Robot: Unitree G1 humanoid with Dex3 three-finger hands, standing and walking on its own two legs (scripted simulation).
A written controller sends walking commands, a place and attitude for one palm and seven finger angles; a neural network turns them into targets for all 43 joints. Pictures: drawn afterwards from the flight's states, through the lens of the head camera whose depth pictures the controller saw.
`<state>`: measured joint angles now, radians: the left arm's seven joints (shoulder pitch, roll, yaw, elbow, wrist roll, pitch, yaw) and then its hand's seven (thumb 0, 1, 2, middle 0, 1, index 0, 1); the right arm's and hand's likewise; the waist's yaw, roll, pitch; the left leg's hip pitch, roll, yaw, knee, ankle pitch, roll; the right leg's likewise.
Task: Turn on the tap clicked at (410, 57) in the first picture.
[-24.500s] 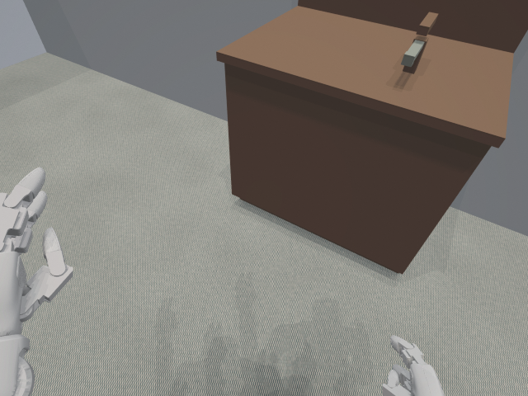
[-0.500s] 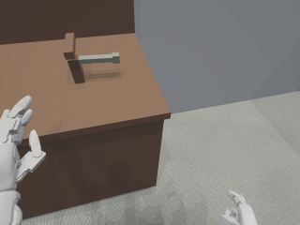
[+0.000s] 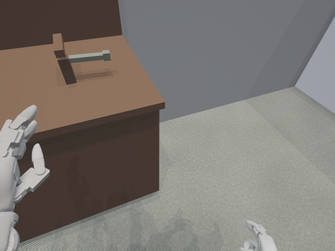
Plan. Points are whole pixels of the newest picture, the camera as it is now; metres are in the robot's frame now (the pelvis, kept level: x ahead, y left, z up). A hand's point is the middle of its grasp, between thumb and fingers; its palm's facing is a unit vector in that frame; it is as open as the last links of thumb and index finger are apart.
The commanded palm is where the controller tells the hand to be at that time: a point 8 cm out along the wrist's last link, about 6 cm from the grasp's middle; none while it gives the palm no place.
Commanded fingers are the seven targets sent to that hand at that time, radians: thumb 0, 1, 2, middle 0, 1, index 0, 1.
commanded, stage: stop stepping back and stand still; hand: left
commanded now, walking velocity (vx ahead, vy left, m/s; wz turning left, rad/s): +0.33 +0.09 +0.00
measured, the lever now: (106, 55) +0.72 +0.29 +0.12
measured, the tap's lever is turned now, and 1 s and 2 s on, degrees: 84 84 84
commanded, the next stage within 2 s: stand and check the lever's angle in 1.18 s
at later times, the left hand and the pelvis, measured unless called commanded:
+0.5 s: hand out of the picture +0.12 +0.27 +0.16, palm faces +0.51 -0.81 -0.28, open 7.4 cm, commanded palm +0.06 +0.30 +0.18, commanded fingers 0.00 0.90 0.90 -0.20 -0.30 -0.20 -0.30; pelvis -0.08 +0.01 -0.01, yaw +4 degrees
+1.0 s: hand (8, 209) +0.14 +0.27 +0.15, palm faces +0.47 -0.81 -0.36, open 7.4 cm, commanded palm +0.08 +0.30 +0.18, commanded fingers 0.00 0.90 0.90 -0.20 -0.30 -0.20 -0.30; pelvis -0.06 +0.01 +0.00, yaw +4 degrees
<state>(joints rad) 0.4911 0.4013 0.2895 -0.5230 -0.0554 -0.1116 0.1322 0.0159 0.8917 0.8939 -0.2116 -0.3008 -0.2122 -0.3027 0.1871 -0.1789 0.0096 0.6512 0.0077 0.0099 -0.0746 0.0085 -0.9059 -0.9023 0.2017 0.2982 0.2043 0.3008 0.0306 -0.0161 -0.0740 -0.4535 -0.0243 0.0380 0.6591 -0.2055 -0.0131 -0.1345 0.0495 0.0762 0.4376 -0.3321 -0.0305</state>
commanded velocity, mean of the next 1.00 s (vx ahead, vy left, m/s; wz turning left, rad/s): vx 0.10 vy -0.01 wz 0.00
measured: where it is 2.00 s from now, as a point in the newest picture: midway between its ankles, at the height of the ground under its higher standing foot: outside the picture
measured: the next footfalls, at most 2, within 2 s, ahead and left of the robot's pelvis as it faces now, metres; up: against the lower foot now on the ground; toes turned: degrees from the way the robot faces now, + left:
left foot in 0.04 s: +0.07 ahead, +0.10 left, +0.00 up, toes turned +1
left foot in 0.48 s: -0.01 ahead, +0.14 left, +0.00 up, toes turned +7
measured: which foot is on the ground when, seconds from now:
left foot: up 0.00-0.02, down 0.04-0.32, up 0.34-0.46, down 0.48-1.00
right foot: down 0.00-1.00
